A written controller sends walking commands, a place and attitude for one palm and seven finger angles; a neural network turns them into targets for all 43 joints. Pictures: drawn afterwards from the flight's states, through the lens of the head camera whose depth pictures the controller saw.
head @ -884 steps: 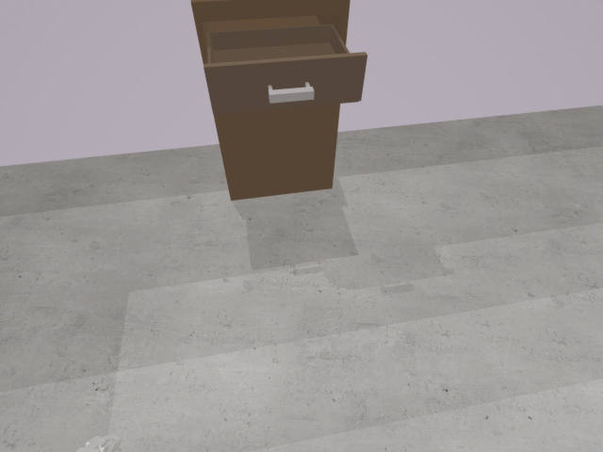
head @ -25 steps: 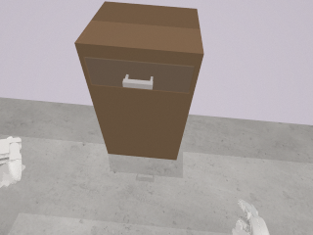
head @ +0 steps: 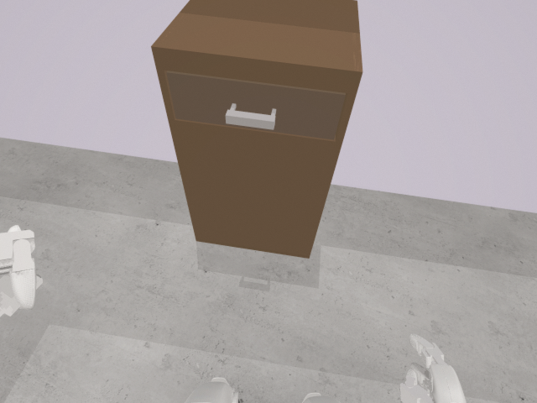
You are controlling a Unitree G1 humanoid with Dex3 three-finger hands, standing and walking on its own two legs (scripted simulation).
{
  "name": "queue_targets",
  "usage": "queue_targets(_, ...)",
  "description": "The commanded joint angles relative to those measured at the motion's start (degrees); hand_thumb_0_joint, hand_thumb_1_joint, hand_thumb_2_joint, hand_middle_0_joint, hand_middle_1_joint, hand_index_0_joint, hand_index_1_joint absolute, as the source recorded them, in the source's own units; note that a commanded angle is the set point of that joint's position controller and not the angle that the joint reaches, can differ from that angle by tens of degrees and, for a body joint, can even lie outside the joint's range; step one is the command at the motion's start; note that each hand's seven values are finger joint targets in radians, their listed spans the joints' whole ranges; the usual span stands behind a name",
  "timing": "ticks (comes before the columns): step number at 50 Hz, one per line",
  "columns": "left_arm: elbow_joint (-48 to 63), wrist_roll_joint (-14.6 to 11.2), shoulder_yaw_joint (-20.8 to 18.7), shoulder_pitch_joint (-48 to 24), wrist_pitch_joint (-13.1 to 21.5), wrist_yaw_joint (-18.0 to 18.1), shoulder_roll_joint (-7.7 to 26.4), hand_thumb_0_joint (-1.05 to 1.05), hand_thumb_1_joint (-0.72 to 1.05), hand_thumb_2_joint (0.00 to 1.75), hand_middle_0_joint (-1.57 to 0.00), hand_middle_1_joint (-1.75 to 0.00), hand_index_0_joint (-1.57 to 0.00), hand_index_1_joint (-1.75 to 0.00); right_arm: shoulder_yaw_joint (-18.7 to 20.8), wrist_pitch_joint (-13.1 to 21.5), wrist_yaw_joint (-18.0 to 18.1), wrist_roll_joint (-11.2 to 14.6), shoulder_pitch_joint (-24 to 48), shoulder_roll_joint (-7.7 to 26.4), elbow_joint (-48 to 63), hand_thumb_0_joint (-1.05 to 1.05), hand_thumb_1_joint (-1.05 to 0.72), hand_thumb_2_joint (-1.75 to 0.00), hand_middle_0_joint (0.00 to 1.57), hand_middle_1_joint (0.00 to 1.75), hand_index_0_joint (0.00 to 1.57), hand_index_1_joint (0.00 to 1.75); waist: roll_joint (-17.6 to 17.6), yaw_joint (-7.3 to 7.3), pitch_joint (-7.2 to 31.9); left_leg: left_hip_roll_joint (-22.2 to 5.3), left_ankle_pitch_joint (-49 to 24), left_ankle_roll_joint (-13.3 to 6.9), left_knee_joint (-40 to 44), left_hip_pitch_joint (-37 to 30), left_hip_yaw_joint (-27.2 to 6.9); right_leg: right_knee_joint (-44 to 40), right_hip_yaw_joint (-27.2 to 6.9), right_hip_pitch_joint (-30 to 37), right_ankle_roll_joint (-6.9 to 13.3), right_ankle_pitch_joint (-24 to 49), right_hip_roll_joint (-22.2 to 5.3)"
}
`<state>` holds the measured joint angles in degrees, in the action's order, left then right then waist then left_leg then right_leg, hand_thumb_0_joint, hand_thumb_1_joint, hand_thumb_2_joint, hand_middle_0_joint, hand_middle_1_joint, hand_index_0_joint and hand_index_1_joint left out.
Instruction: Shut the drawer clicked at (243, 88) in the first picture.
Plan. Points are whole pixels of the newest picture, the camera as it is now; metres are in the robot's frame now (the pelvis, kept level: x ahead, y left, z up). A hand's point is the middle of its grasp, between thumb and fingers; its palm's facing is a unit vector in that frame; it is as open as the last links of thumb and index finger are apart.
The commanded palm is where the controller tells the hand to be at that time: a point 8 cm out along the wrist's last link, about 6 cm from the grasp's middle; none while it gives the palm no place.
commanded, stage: step back with the hand held close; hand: left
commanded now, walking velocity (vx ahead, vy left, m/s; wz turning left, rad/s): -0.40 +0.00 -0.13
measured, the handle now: (252, 114) +0.77 +0.07 -0.03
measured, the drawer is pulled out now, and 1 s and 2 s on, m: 0.00 0.00 0.00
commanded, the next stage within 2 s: stop stepping back and stand still in 0.38 s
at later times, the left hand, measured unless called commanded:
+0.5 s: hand (25, 366) +0.13 +0.20 +0.19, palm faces +0.18 -0.88 -0.45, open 3.2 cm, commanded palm +0.07 +0.26 +0.20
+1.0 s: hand out of the picture +0.03 +0.23 +0.19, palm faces +0.22 -0.89 -0.39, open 3.3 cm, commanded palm -0.02 +0.28 +0.20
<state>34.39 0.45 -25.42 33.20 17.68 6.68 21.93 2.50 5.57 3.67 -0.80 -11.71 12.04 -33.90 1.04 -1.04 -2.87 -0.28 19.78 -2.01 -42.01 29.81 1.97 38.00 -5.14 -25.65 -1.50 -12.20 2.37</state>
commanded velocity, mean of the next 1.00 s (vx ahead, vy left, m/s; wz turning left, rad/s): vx -0.07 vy -0.02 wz -0.03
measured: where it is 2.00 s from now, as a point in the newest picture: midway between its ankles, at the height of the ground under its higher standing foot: outside the picture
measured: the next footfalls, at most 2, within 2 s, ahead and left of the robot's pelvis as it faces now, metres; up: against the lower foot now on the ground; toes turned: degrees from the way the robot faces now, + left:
right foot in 0.36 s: -0.16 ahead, -0.07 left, +0.00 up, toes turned -11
left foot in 0.52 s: +0.00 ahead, +0.09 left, +0.00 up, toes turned -7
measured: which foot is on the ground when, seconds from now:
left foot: down 0.00-0.36, up 0.38-0.50, down 0.52-0.70, up 0.72-0.82, down 0.84-1.00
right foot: down 0.00-0.10, up 0.12-0.34, down 0.36-1.00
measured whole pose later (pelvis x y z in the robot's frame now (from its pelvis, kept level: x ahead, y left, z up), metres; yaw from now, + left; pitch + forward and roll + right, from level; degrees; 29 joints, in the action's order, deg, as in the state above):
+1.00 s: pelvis -0.21 +0.03 +0.02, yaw -11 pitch -3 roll -1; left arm 29.0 0.2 -20.4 32.1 10.8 8.7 20.7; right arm -1.1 7.8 4.6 -1.2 -16.7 9.2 -37.6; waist 0.9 -2.8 1.8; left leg -0.9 10.4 -1.7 -29.7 17.4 -0.1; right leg 42.1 3.3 -17.3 1.3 -27.1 2.1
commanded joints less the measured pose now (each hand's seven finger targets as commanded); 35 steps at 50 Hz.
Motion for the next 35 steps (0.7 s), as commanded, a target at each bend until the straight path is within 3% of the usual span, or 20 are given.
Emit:
queue_targets(1, 12.6, -1.8, -4.9, -2.2, 2.2, 2.4, 11.1, 0.0, 0.9, 0.9, -1.4, -1.6, -1.4, -1.6, 2.6, 1.7, -0.4, -0.2, 3.2, 5.3, 7.7, 0.0, -0.9, -0.9, 0.2, 0.3, 0.2, 0.3, 9.7, -1.1, 11.8, 1.9, 3.1, 1.6, -6.9, -12.3, -1.8, -21.4, -17.2, -2.0, 9.6, 8.3, -17.4)
queue_targets(3, 11.2, -1.8, -4.5, -0.7, 1.9, 2.5, 10.2, 0.0, 0.9, 0.9, -1.4, -1.6, -1.4, -1.6, 1.9, 1.0, 0.0, -0.1, 3.2, 5.4, 7.1, 0.0, -0.9, -0.9, 0.2, 0.3, 0.2, 0.3, 6.8, -1.41, 8.7, -0.8, 0.6, 0.1, 8.5, -16.4, -4.1, -16.2, -10.4, -5.0, 5.7, 5.1, -12.3)
queue_targets(4, 12.5, -1.7, -4.4, -1.4, 2.6, 2.4, 9.8, 0.0, 0.9, 0.9, -1.4, -1.6, -1.4, -1.6, 2.0, 1.2, 0.6, -0.2, 3.8, 7.1, 7.6, 0.0, -0.9, -0.9, 0.2, 0.3, 0.2, 0.3, -3.4, -1.42, 7.2, -5.7, 0.8, -2.3, 18.3, -13.8, -9.2, -8.3, -5.3, -4.9, 2.7, -0.1, -5.4)
queue_targets(5, 14.1, -0.9, -4.6, -2.4, 3.4, 2.5, 9.3, 0.0, 0.9, 0.9, -1.4, -1.6, -1.4, -1.6, 2.1, 2.2, 1.2, -0.4, 5.3, 8.8, 8.9, 0.0, -0.9, -0.9, 0.2, 0.3, 0.2, 0.3, -17.7, -0.9, 8.0, -15.4, 4.3, -6.0, 27.5, -0.7, -17.5, 6.5, 1.8, 6.2, -0.2, -2.2, 1.7)
queue_targets(6, 13.1, -0.4, -5.5, -2.9, 3.8, 2.4, 9.9, 0.0, 0.9, 0.9, -1.4, -1.6, -1.4, -1.6, 2.3, 3.7, 1.4, -0.6, 6.0, 7.6, 8.7, 0.0, -0.9, -0.9, 0.2, 0.3, 0.2, 0.3, -23.3, -0.9, 10.5, -22.2, 16.3, -9.6, 35.0, 9.2, -23.2, 24.3, 1.9, 13.9, -0.7, -10.6, 4.3)
queue_targets(7, 11.7, -1.2, -6.7, -0.3, 3.6, 2.4, 9.7, 0.0, 0.9, 0.9, -1.4, -1.6, -1.4, -1.6, 2.8, 4.6, 1.0, -0.2, 4.9, 6.4, 7.8, 0.0, -0.9, -0.9, 0.2, 0.3, 0.2, 0.3, -17.1, -0.39, 10.8, -23.1, 16.3, -9.9, 35.1, 10.7, -21.1, 33.5, -0.4, 15.0, -0.1, -12.1, 4.5)
queue_targets(9, 11.4, -2.4, -6.0, 0.0, 2.5, 2.6, 8.8, 0.0, 0.9, 0.9, -1.4, -1.6, -1.4, -1.6, 3.6, 5.6, 0.0, -0.5, 4.4, 6.4, 6.2, 0.0, -0.9, -0.9, 0.2, 0.3, 0.2, 0.3, -8.8, 0.88, 9.2, -20.1, 3.2, -9.0, 27.7, -0.6, -15.3, 25.9, 0.3, 6.2, 0.3, -15.6, 2.0)
queue_targets(14, 12.3, -2.9, 0.4, -2.6, 1.5, 2.0, 6.1, 0.0, 0.9, 0.9, -1.4, -1.6, -1.4, -1.6, 1.6, 6.7, -0.7, -1.1, 4.7, 6.2, 4.5, 0.0, -0.9, -0.9, 0.2, 0.3, 0.2, 0.3, -14.1, 0.99, 9.7, -16.1, 2.2, -3.1, 29.7, -12.6, -9.9, -4.6, 6.8, 9.2, 1.6, -17.0, 0.7)
queue_targets(16, 11.0, -2.4, -0.8, -3.1, 1.5, 1.6, 7.9, 0.0, 0.9, 0.9, -1.4, -1.6, -1.4, -1.6, 1.6, 5.7, -0.6, -1.5, 4.4, 5.9, 3.7, 0.0, -0.9, -0.9, 0.2, 0.3, 0.2, 0.3, -9.9, 0.8, 8.9, -12.5, -3.9, 0.0, 23.1, -16.7, -5.2, -20.3, 4.0, 7.9, 2.6, -7.9, -2.5)
queue_targets(18, 11.2, -2.9, -3.2, -6.6, 2.3, 1.7, 12.4, 0.0, 0.9, 0.9, -1.4, -1.6, -1.4, -1.6, 0.8, 4.1, -0.1, -1.3, 5.3, 4.2, 4.5, 0.0, -0.9, -0.9, 0.2, 0.3, 0.2, 0.3, 4.8, 0.23, 9.7, -4.7, -3.4, 4.3, 7.7, -21.0, 2.4, -26.1, -9.4, -2.0, 7.1, 1.6, -14.1)
queue_targets(19, 10.7, -2.5, -6.0, -7.6, 2.4, 2.4, 15.4, 0.0, 0.9, 0.9, -1.4, -1.6, -1.4, -1.6, 0.3, 4.1, 0.3, -2.2, 5.2, 4.0, 4.6, 0.0, -0.9, -0.9, 0.2, 0.3, 0.2, 0.3, 5.3, 1.36, 9.5, -3.5, -1.7, 4.5, 2.5, -19.6, 3.9, -26.6, -10.3, -2.9, 8.3, 9.3, -18.8)
queue_targets(20, 8.6, -2.4, -3.1, -5.2, 1.2, 1.8, 12.2, 0.0, 0.9, 0.9, -1.4, -1.6, -1.4, -1.6, 0.8, 3.9, 0.4, -0.8, 5.3, 3.6, 4.4, 0.0, -0.9, -0.9, 0.2, 0.3, 0.2, 0.3, 12.3, 0.84, 11.5, -0.3, -0.9, 3.8, -2.4, -15.3, 1.4, -23.6, -8.3, 1.3, 8.0, 17.7, -17.3)
queue_targets(21, 8.4, -2.2, -4.6, -3.3, 0.2, 1.7, 13.4, 0.0, 0.9, 0.9, -1.4, -1.6, -1.4, -1.6, 0.5, 3.6, 0.5, -0.5, 6.6, 3.9, 5.7, 0.0, -0.9, -0.9, 0.2, 0.3, 0.2, 0.3, 12.9, 1.03, 12.4, -0.2, -0.6, 3.6, -3.8, -11.6, 0.9, -19.8, -7.5, 5.1, 8.3, 27.8, -17.0)
queue_targets(23, 7.9, -2.1, -4.6, 0.6, -0.5, 1.3, 12.0, 0.0, 0.9, 0.9, -1.4, -1.6, -1.4, -1.6, -1.0, 1.8, 1.2, -0.1, 7.1, 3.1, 6.4, 0.0, -0.9, -0.9, 0.2, 0.3, 0.2, 0.3, 7.6, 0.4, 10.9, -0.6, -8.4, 3.0, 7.9, -9.7, 0.5, -12.7, -1.1, 12.2, 6.0, 39.0, -13.1)
queue_targets(25, 9.1, -3.1, -3.5, 2.9, -0.5, 0.6, 10.8, 0.0, 0.9, 0.9, -1.4, -1.6, -1.4, -1.6, -0.3, 1.7, 1.6, 0.8, 6.1, 6.3, 7.7, 0.0, -0.9, -0.9, 0.2, 0.3, 0.2, 0.3, -5.7, 0.49, 12.8, -5.8, -39.6, 0.7, 21.3, -20.2, -3.9, -5.5, 5.1, 10.1, 0.0, 22.7, -3.5)
queue_targets(27, 9.0, -3.8, -4.5, 8.9, 0.2, 0.3, 11.2, 0.0, 0.9, 0.9, -1.4, -1.6, -1.4, -1.6, 0.9, 3.7, 0.5, 0.8, 4.6, 7.6, 9.4, 0.0, -0.9, -0.9, 0.2, 0.3, 0.2, 0.3, -13.9, 1.87, 17.6, -13.7, -33.1, -3.7, 25.4, -24.5, -12.3, 3.2, 4.3, 7.3, 0.3, -14.9, 0.9)
queue_targets(28, 11.8, -3.9, -5.4, 9.1, 0.1, 0.6, 11.9, 0.0, 0.9, 0.9, -1.4, -1.6, -1.4, -1.6, 0.7, 4.6, 0.4, 0.0, 4.9, 7.2, 9.5, 0.0, -0.9, -0.9, 0.2, 0.3, 0.2, 0.3, -18.2, 1.91, 15.7, -15.1, -19.6, -5.2, 28.6, -19.6, -15.3, 5.4, 4.3, 8.0, 0.7, -18.0, 0.1)
queue_targets(32, 15.3, -3.2, -6.3, 12.0, -0.9, 2.0, 12.0, 0.0, 0.9, 0.9, -1.4, -1.6, -1.4, -1.6, 0.0, 4.6, 0.4, 0.6, 4.3, 7.5, 10.4, 0.0, -0.9, -0.9, 0.2, 0.3, 0.2, 0.3, -9.9, 0.6, 9.2, -7.1, 7.6, -1.0, 25.0, -4.2, -6.5, -14.4, 5.5, 20.3, 2.0, -9.3, -2.3)
queue_targets(34, 11.4, -3.2, -7.1, 9.0, -1.0, 2.5, 12.9, 0.0, 0.9, 0.9, -1.4, -1.6, -1.4, -1.6, 0.8, 3.3, 0.9, 0.1, 4.1, 7.4, 10.0, 0.0, -0.9, -0.9, 0.2, 0.3, 0.2, 0.3, 3.1, -0.1, 4.7, 0.1, 4.1, 2.7, 6.2, -8.9, -1.1, -28.1, -9.0, 3.9, 7.1, -28.0, -12.2)
queue_targets(35, 10.4, -3.2, -6.4, 6.6, -1.3, 2.9, 12.5, 0.0, 0.9, 0.9, -1.4, -1.6, -1.4, -1.6, 1.1, 3.2, 1.1, 0.4, 3.0, 7.1, 8.4, 0.0, -0.9, -0.9, 0.2, 0.3, 0.2, 0.3, 8.6, 0.27, 3.9, 0.1, 1.5, 3.1, -4.0, -11.3, -2.4, -31.6, -16.3, -4.2, 9.9, -35.9, -18.0)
